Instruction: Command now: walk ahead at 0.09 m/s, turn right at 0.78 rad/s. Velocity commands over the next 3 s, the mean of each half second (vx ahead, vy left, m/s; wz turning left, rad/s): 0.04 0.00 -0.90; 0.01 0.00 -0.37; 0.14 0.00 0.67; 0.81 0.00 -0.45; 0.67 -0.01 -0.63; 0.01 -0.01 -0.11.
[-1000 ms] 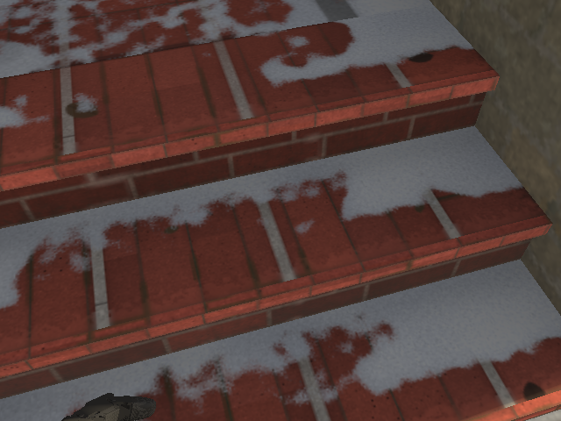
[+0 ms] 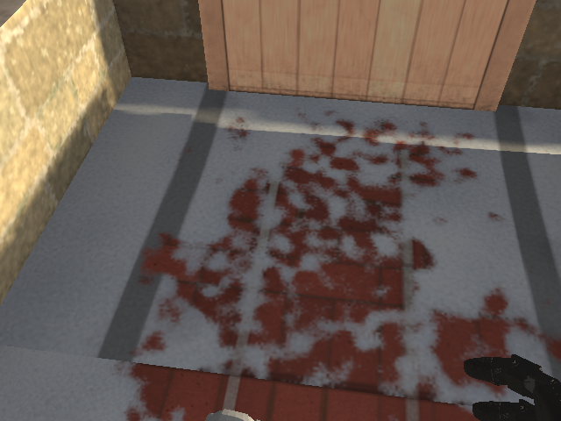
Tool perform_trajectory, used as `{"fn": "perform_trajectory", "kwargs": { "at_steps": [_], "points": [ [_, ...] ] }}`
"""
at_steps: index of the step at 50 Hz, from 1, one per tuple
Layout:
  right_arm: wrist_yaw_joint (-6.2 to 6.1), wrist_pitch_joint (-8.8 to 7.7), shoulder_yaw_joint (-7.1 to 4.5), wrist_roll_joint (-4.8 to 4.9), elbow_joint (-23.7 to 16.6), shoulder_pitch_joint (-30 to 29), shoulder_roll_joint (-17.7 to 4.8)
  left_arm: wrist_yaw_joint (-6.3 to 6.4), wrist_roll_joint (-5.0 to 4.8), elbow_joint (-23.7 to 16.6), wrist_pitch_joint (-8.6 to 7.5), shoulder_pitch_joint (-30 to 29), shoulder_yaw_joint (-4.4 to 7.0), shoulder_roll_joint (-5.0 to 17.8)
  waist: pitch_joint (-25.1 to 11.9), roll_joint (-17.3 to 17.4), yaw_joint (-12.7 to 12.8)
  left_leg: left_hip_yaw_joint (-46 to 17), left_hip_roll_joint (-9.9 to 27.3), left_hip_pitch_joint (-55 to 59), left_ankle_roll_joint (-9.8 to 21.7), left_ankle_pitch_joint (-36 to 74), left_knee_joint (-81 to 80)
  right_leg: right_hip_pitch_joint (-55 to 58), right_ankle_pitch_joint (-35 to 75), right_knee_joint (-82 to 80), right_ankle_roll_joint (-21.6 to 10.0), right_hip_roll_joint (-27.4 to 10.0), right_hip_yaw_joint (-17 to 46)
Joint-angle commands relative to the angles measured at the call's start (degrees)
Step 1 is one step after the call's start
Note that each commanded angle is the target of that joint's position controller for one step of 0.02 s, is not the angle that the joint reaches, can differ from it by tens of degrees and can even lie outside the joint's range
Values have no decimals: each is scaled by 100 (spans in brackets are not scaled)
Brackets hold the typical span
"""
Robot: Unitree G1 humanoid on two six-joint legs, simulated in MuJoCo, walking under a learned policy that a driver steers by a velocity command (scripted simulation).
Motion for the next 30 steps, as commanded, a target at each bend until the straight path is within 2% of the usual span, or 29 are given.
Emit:
{"fn": "perform_trajectory", "kwargs": {
  "at_steps": [1,2,3,5,6,7,9,10,11,12,13,14,15,16,17,18,19,20,21,22,23,24,25,26,27,28,30],
  "points": [
    [-216,-71,1,10,-445,-258,-257,117,-95,-755,-286,91,172,825,-179,-779,-175,451,-388,-194,-287,-996,957,852,902,-877,-1064,-1017,2353],
    [-296,-36,44,-60,-612,-712,-171,102,-123,-675,-326,615,167,855,-178,-967,25,354,-454,-1025,-250,-1554,1505,1780,1517,-709,-1226,-1331,2863],
    [-387,-17,78,-80,-708,-943,-88,123,-101,-579,-384,977,158,748,-117,-1016,162,170,-438,-1881,-235,-1917,1754,2715,1753,-503,-1211,-1620,3122],
    [-442,-30,125,-134,-868,-1403,20,219,-77,-467,-424,1368,113,514,-106,-915,382,-19,-334,-2694,-148,-2354,1703,3584,1809,-254,-1045,-1796,3241],
    [-424,-72,139,-160,-945,-1546,61,279,-85,-466,-412,1329,103,471,-71,-860,391,-23,-267,-2672,-81,-2446,1518,3476,1680,-243,-957,-1765,3202],
    [-419,-7,125,-191,-925,-1514,172,268,-46,-510,-352,1123,66,591,-141,-643,179,98,-107,-2341,-133,-1956,778,2941,1379,-226,-912,-1666,3304],
    [-418,5,70,-241,-985,-1367,206,345,-102,-791,-359,736,84,783,-235,-721,-72,288,-60,-1325,-176,-1676,370,1783,1013,-465,-796,-1458,3330],
    [-421,28,56,-190,-1148,-1528,222,362,-127,-844,-390,618,154,1003,-206,-559,-297,102,63,-1091,-81,-1967,-237,1473,976,-620,-571,-1562,3602],
    [-204,158,127,-228,-1185,-1622,394,280,-294,-1272,-307,-424,294,1447,-207,-288,-757,1086,-38,623,-32,-2781,-1829,24,909,-1554,-675,-1413,3184],
    [1,291,73,-273,-1083,-1525,392,203,-261,-1402,-200,-793,404,1569,-178,-576,-793,1114,-81,1929,82,-2652,-2483,-1156,-68,-2202,-645,-1388,3496],
    [133,221,-31,-194,-941,-1071,377,150,-334,-1547,-222,-1268,432,1660,44,-1010,-1098,1316,-145,3057,143,-1639,-2414,-1499,585,-2444,-584,-1480,3294],
    [126,158,-222,-78,-703,-320,40,144,-290,-1773,-277,-1852,485,1691,-429,-875,-1507,1005,-317,3808,174,-1100,-3315,-1158,1489,-2104,-484,-1397,3232],
    [44,44,-513,-22,-261,602,-536,114,-267,-1825,-346,-1933,442,1211,-1186,-212,-1703,50,-419,5089,611,-668,-4639,-874,1881,-671,-173,-714,2774],
    [-20,53,-609,-92,-219,1105,-1187,15,-142,-2014,-306,-1225,310,267,-2379,2659,-1305,-4359,1690,6643,2771,62,-6980,-2317,-1573,1746,667,821,1493],
    [60,-46,-582,-63,-348,1332,-1323,-131,-228,-1684,-262,-835,365,447,-1820,2587,-1270,-6390,2267,5842,3102,-790,-8106,-2917,-1523,4914,936,608,1921],
    [74,-189,-485,60,-255,674,-1287,-170,-305,-1568,-240,-960,463,528,-836,2344,-766,-5796,2042,4716,2715,-1858,-8270,-3391,-942,6385,832,377,1631],
    [82,-313,-298,66,-170,-98,-568,-44,-390,-1363,-202,-1183,515,883,-511,1912,-501,-4295,1843,3792,2229,-2498,-7775,-3355,-488,7026,780,-55,991],
    [-7,-382,-136,258,37,-395,140,137,-295,-1190,-171,-1074,425,776,-288,1001,-340,-2839,1729,3521,1892,-2207,-7208,-3194,-175,6702,749,-397,345],
    [-195,-475,-68,281,149,-449,540,222,-117,-1145,-117,-1216,330,758,-310,443,-330,-2100,1722,3329,1631,-1735,-6910,-2745,-305,6381,862,-706,-8],
    [-407,-516,-71,247,330,-371,646,194,-71,-1146,-66,-1497,272,609,-269,436,-398,-1489,1433,3367,1370,-1348,-6998,-2428,-285,5989,894,-962,-128],
    [-551,-531,-114,224,456,-271,558,79,-123,-1195,-47,-1671,219,515,-212,571,-432,-948,1228,3462,1246,-820,-7035,-2272,-128,5841,879,-1047,-276],
    [-644,-522,-164,192,476,-244,437,-79,-170,-1226,-61,-1769,168,489,-262,579,-523,-433,1138,3590,1215,-341,-7011,-2131,37,5770,844,-1057,-413],
    [-690,-526,-184,149,468,-158,320,-218,-166,-1289,-110,-1867,145,570,-359,572,-622,-87,1159,3726,1254,132,-7050,-1945,34,5819,831,-1053,-486],
    [-688,-524,-202,95,475,-72,199,-319,-146,-1367,-172,-1980,162,695,-377,469,-678,299,1186,3850,1227,326,-7066,-1744,65,5723,778,-1083,-518],
    [-641,-506,-213,13,471,-47,51,-379,-124,-1418,-216,-2083,202,914,-368,512,-700,495,1298,3759,1258,482,-7090,-1524,3,6074,700,-1042,-529],
    [-586,-491,-198,-25,469,50,22,-383,-103,-1492,-238,-2177,250,1090,-359,414,-707,648,1447,3894,1292,490,-7118,-1484,-34,6141,601,-1085,-454],
    [-479,-441,-140,-88,509,260,-75,-319,-79,-1668,-233,-2492,282,1208,-223,406,-772,690,1661,3944,1421,526,-7106,-1483,-77,6290,416,-1089,-262]
  ]
}}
